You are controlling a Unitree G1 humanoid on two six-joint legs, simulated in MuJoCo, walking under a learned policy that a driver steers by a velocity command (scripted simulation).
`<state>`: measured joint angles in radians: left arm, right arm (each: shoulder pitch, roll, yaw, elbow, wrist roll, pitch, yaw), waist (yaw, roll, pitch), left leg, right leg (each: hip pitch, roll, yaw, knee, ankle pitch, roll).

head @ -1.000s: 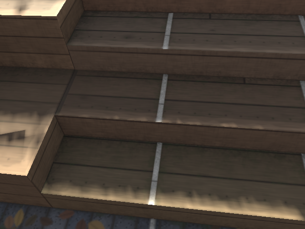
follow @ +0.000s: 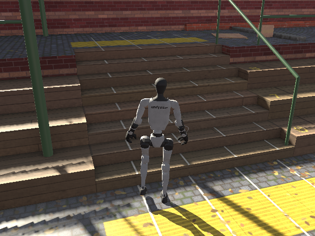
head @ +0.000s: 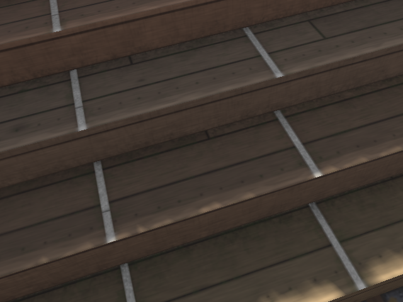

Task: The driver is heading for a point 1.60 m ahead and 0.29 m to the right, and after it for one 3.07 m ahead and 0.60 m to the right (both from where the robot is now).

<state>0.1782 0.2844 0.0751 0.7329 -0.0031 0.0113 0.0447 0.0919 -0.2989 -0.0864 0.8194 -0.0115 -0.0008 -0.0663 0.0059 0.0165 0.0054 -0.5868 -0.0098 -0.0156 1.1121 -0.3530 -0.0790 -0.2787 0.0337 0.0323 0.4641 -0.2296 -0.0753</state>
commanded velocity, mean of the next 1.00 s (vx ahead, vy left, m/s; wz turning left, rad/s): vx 0.17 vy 0.00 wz -0.38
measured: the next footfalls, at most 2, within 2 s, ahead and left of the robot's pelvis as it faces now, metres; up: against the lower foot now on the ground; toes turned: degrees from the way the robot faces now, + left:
left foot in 0.30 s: +0.06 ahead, +0.13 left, +0.00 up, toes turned -15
right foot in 0.66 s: -0.01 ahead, -0.10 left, +0.00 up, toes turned -18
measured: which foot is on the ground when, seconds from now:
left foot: up 0.00-0.28, down 0.30-0.66, up 0.68-1.00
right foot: down 0.00-0.30, up 0.32-0.64, down 0.66-1.00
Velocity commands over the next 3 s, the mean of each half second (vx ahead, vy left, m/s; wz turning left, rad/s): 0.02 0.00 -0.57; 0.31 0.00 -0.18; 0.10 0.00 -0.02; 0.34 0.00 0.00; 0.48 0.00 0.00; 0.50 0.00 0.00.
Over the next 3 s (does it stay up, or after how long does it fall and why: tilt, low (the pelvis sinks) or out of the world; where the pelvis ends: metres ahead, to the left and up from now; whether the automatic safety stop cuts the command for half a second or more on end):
stays up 0.85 -0.35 0.27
